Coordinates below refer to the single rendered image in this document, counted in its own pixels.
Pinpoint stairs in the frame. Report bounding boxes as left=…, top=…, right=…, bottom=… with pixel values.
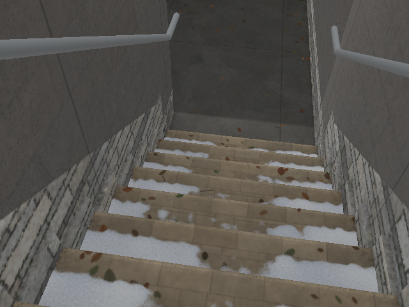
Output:
left=38, top=129, right=399, bottom=307

